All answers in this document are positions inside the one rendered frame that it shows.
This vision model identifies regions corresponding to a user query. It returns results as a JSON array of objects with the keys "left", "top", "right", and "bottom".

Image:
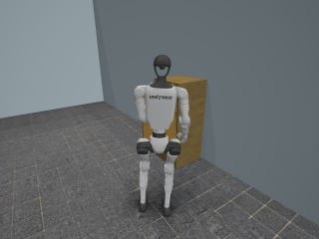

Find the cupboard door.
[{"left": 142, "top": 86, "right": 175, "bottom": 140}]

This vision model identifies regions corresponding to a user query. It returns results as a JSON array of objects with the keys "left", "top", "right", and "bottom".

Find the robot right foot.
[{"left": 161, "top": 197, "right": 171, "bottom": 218}]

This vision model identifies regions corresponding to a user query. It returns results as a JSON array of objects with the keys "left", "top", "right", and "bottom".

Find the right robot hand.
[{"left": 176, "top": 132, "right": 187, "bottom": 143}]

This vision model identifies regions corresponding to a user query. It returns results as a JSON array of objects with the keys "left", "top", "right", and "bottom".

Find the left robot upper arm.
[{"left": 134, "top": 85, "right": 147, "bottom": 122}]

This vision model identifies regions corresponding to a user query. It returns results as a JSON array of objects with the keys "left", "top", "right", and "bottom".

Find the robot left foot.
[{"left": 139, "top": 195, "right": 148, "bottom": 213}]

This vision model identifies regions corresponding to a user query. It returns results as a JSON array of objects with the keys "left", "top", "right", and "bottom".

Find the robot foot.
[
  {"left": 139, "top": 195, "right": 148, "bottom": 213},
  {"left": 161, "top": 197, "right": 171, "bottom": 218}
]

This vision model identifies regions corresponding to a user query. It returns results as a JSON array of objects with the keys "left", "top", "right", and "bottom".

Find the robot right forearm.
[{"left": 180, "top": 116, "right": 190, "bottom": 135}]

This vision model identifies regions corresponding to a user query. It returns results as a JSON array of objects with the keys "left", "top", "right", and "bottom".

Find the right robot upper arm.
[{"left": 175, "top": 87, "right": 189, "bottom": 125}]

